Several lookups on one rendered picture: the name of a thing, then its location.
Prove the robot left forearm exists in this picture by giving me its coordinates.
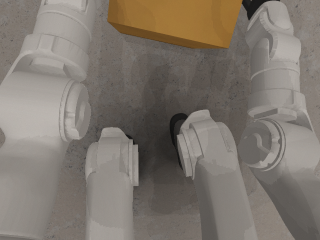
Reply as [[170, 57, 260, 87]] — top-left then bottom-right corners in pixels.
[[0, 0, 102, 89]]

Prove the robot right hand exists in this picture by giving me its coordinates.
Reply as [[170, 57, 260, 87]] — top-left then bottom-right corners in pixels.
[[242, 0, 280, 20]]

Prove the robot thigh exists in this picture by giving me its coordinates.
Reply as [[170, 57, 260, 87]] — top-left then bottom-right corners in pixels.
[[177, 118, 258, 240], [85, 137, 139, 240]]

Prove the robot right thigh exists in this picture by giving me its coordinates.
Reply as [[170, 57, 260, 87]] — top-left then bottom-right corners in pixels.
[[177, 118, 258, 240]]

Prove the carton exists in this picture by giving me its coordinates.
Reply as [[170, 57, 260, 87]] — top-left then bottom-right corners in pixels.
[[107, 0, 243, 49]]

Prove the robot left thigh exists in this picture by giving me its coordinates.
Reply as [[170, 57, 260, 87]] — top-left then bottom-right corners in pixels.
[[85, 137, 139, 240]]

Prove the left robot upper arm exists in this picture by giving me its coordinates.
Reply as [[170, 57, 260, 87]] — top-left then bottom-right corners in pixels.
[[0, 71, 91, 240]]

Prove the right robot upper arm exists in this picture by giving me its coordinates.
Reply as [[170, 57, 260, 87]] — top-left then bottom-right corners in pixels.
[[237, 118, 320, 240]]

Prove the robot right forearm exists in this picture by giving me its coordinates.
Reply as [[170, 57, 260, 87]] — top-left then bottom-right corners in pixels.
[[245, 0, 316, 135]]

